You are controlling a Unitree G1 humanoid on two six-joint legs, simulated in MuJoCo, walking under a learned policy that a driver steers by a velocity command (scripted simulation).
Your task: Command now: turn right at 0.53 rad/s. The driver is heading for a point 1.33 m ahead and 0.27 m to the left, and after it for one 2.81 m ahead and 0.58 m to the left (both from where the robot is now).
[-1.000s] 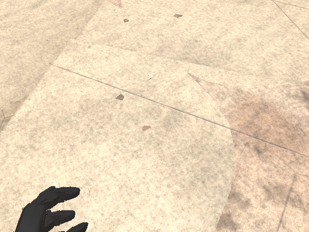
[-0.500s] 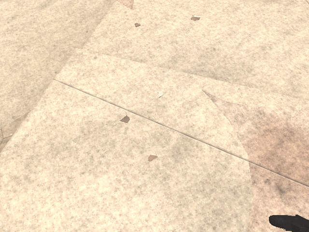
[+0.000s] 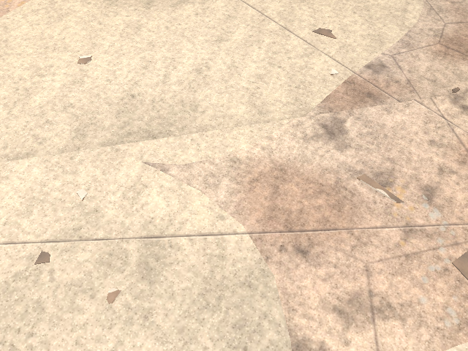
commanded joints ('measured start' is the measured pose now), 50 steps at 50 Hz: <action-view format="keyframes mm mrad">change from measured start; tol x16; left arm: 1 -27 60 8 -84 5 -14 -1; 7 29 230 42 -74 28 -13 12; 13 -120 10 -26 -9 41 -71 4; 50 -163 72 24 78 15 -72 21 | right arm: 1 -3 -218 -65 -46 21 -12 14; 28 115 -117 -48 -75 46 42 49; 32 254 -321 -107 -113 -9 -2 28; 50 62 -203 -40 -152 6 16 -10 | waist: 1 -15 187 -155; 5 41 170 -168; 7 1 -275 -228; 28 -5 -89 -136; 31 -12 416 -120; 35 8 82 -145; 50 -19 172 -117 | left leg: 1 159 249 -164 -66 452 224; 5 71 216 -118 81 364 112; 7 -361 31 9 440 -408 -79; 8 -370 33 -113 597 -466 -102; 14 -167 34 -148 526 -159 -120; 27 -171 34 -52 307 -188 -37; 29 -23 -15 -30 113 -11 14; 31 295 290 -613 -8 706 252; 35 236 222 -531 -57 430 237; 50 119 138 -515 -13 409 202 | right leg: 1 51 50 -72 -146 -22 -30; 5 344 91 -68 -597 262 -140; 7 636 -293 374 -535 847 -354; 14 311 -115 20 -595 601 -317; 28 414 -257 -64 -497 535 -279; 30 210 -130 -203 -203 250 -135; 31 -164 54 -217 114 -278 -27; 32 -228 103 -1 280 -358 -35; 39 -160 97 58 173 52 -39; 50 -19 69 35 -115 44 -22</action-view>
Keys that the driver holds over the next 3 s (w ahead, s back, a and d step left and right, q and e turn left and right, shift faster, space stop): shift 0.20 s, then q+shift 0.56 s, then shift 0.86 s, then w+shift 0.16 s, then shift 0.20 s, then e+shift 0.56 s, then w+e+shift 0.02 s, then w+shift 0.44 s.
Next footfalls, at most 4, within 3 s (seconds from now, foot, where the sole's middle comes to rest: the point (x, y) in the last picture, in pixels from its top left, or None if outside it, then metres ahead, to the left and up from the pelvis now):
0.12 right None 0.04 -0.15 -0.78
0.60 left None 0.02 0.09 -0.78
1.16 right None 0.16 -0.09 -0.78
1.88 left None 0.07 0.15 -0.78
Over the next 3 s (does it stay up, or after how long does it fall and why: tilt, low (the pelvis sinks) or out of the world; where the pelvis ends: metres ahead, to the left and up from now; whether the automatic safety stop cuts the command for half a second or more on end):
stays up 0.37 0.14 0.01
